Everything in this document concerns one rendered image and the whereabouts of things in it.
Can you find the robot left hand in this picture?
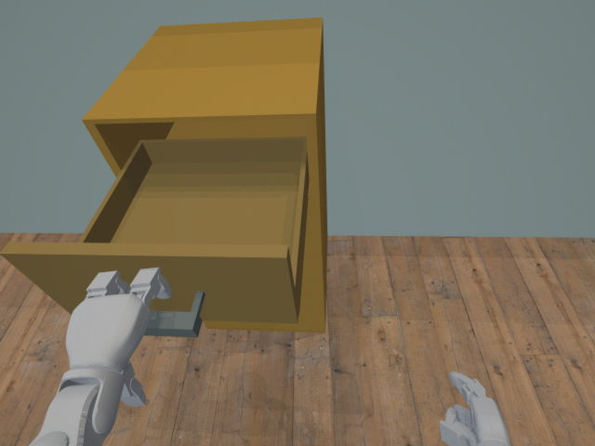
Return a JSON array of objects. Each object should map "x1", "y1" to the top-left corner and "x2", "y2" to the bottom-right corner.
[{"x1": 66, "y1": 268, "x2": 172, "y2": 407}]

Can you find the left robot forearm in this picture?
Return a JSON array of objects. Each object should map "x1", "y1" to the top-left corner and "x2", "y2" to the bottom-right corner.
[{"x1": 29, "y1": 366, "x2": 126, "y2": 446}]

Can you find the robot right hand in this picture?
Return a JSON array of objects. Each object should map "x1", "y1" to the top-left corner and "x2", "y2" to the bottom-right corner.
[{"x1": 440, "y1": 372, "x2": 511, "y2": 446}]

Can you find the drawer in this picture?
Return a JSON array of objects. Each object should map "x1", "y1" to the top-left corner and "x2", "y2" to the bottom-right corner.
[{"x1": 0, "y1": 137, "x2": 310, "y2": 323}]

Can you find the cabinet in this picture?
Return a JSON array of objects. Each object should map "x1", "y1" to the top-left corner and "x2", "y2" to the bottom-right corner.
[{"x1": 82, "y1": 18, "x2": 327, "y2": 333}]

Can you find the handle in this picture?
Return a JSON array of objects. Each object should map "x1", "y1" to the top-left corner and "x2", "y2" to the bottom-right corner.
[{"x1": 144, "y1": 291, "x2": 205, "y2": 337}]

